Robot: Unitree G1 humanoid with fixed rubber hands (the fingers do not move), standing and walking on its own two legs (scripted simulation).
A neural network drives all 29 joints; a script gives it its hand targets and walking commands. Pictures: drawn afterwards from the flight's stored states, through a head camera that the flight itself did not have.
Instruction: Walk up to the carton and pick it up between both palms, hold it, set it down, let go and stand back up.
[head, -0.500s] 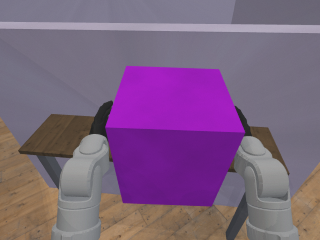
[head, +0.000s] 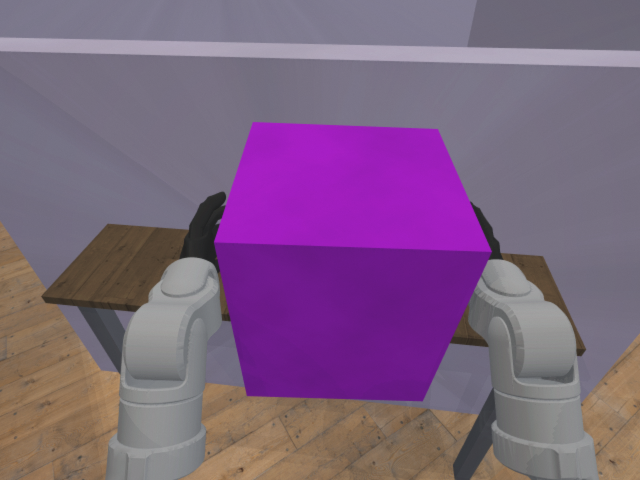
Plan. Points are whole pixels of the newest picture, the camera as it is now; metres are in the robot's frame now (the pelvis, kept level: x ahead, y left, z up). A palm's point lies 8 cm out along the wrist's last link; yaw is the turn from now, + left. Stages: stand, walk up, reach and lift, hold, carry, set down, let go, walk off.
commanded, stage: hold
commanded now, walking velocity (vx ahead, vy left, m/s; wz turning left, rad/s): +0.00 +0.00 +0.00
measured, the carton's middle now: (340, 265) +0.33 +0.00 +0.17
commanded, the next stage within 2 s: none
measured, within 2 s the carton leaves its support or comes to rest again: neither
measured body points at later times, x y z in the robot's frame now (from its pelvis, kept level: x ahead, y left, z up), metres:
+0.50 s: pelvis +0.01 -0.01 +0.00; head -0.05 -0.01 +0.45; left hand +0.32 +0.14 +0.21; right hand +0.32 -0.16 +0.20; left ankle +0.04 +0.11 -0.75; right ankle +0.05 -0.10 -0.75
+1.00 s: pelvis +0.01 +0.00 +0.00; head -0.05 +0.00 +0.45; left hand +0.32 +0.15 +0.21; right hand +0.32 -0.16 +0.20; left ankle +0.04 +0.11 -0.75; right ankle +0.05 -0.10 -0.75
